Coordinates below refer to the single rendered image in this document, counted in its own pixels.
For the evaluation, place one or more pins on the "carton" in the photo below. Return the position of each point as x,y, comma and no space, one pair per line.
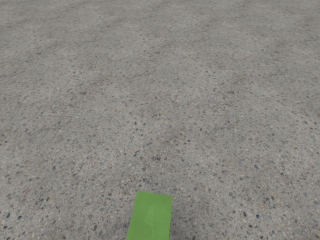
151,216

